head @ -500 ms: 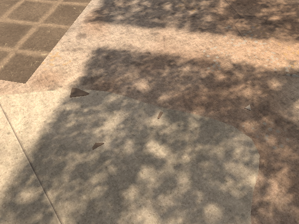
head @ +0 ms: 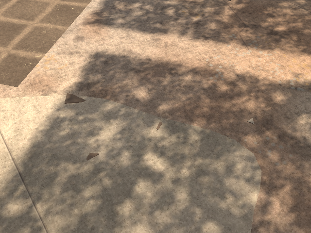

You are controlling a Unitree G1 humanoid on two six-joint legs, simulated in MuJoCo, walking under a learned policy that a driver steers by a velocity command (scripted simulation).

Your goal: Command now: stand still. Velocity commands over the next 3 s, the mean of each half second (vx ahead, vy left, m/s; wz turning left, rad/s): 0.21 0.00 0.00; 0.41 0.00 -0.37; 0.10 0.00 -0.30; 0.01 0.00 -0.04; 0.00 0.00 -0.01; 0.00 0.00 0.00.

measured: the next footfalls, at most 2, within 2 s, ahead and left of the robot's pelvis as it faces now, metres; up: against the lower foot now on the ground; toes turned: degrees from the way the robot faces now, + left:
left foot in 0.40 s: +0.11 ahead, +0.14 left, +0.00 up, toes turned +0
right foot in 0.88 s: +0.47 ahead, -0.13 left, +0.00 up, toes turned -18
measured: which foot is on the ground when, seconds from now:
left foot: down 0.00-0.16, up 0.18-0.38, down 0.40-0.88, up 0.90-1.00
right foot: down 0.00-0.40, up 0.42-0.86, down 0.88-1.00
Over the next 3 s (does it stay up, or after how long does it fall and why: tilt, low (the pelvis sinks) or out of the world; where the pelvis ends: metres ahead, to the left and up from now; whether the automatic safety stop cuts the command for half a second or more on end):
stays up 0.51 -0.02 0.00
